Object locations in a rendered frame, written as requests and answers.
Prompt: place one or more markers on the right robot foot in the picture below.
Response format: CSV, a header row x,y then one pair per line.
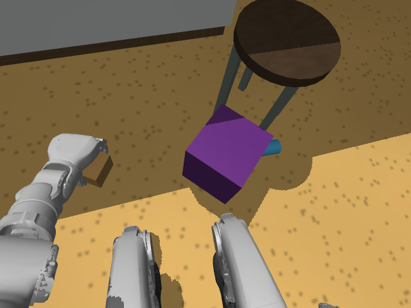
x,y
221,283

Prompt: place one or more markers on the left robot hand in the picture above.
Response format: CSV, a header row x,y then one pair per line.
x,y
80,150

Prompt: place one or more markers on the stool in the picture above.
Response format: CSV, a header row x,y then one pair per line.
x,y
285,42

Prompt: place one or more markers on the left robot arm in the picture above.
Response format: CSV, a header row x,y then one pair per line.
x,y
27,253

